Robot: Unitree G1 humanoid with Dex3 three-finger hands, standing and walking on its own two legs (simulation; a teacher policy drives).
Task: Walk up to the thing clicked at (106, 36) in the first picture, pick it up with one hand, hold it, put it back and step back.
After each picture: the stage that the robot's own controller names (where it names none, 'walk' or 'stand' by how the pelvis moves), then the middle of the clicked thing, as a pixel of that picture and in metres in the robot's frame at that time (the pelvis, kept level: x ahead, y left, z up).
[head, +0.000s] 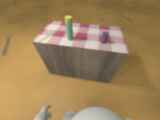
stand; (104, 37) +0.83 -0.12 +0.00
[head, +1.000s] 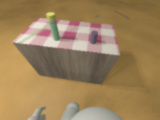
walk; (93, 37) +0.74 +0.04 +0.03
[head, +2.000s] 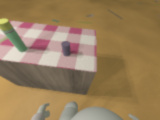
stand; (66, 49) +0.51 +0.23 +0.03
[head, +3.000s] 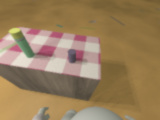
stand; (72, 56) +0.49 +0.18 +0.00
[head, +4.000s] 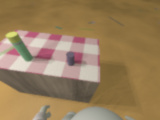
stand; (70, 59) +0.47 +0.18 +0.00
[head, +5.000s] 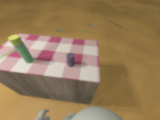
stand; (70, 60) +0.47 +0.18 +0.00
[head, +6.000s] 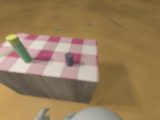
stand; (69, 59) +0.47 +0.20 +0.00
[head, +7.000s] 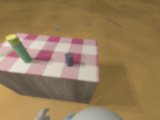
stand; (69, 59) +0.47 +0.20 +0.00
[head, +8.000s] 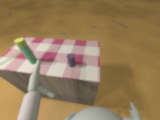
rise first; (71, 60) +0.47 +0.22 +0.00
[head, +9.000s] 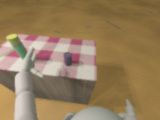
go down; (68, 59) +0.49 +0.21 +0.00
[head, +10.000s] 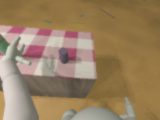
go down; (63, 56) +0.46 +0.20 +0.02
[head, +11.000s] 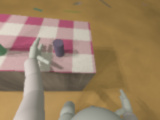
close in; (59, 48) +0.48 +0.21 +0.05
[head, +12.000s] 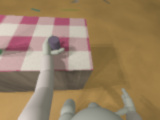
close; (55, 45) +0.49 +0.22 +0.07
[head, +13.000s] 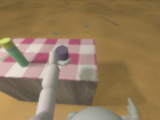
lift; (63, 56) +0.36 +0.18 +0.19
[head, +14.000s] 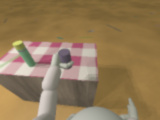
hold; (65, 59) +0.33 +0.17 +0.19
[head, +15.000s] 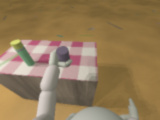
hold; (64, 57) +0.33 +0.18 +0.20
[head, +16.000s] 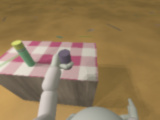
hold; (65, 60) +0.33 +0.17 +0.18
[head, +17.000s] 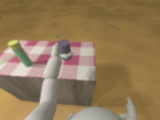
crouch; (65, 50) +0.38 +0.17 +0.21
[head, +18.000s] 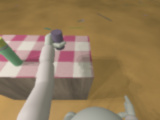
crouch; (58, 40) +0.47 +0.21 +0.20
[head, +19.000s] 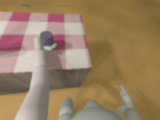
lower; (48, 41) +0.51 +0.23 +0.08
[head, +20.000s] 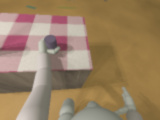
lower; (52, 45) +0.49 +0.22 +0.07
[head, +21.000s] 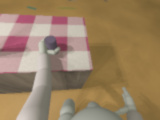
lower; (52, 45) +0.49 +0.22 +0.07
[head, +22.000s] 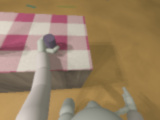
lower; (51, 44) +0.49 +0.23 +0.07
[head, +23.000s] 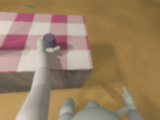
open; (51, 43) +0.50 +0.23 +0.07
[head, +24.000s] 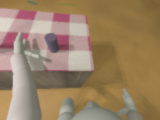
sink last; (52, 43) +0.49 +0.23 +0.07
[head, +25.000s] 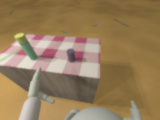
sink last; (71, 55) +0.51 +0.23 +0.02
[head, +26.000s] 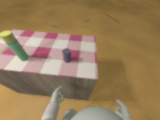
stand; (67, 55) +0.49 +0.22 +0.01
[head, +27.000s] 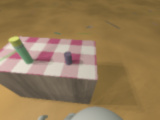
stand; (68, 58) +0.51 +0.22 +0.00
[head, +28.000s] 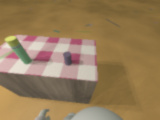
stand; (67, 58) +0.49 +0.21 +0.00
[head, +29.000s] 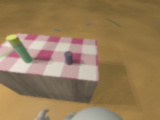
stand; (68, 58) +0.49 +0.20 +0.00
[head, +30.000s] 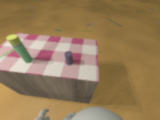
stand; (69, 58) +0.49 +0.20 +0.00
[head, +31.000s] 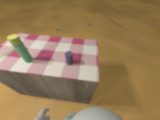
stand; (69, 58) +0.49 +0.20 +0.00
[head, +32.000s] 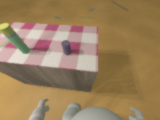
walk; (66, 48) +0.52 +0.22 +0.01
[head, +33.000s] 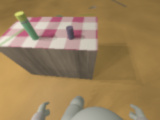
walk; (70, 33) +0.72 +0.26 +0.02
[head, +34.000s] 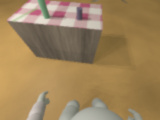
walk; (79, 13) +1.00 +0.20 +0.03
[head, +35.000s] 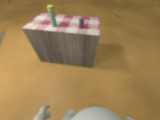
stand; (81, 23) +1.12 +0.20 +0.01
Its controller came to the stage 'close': yes
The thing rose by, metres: 0.22
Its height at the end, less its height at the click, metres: +0.00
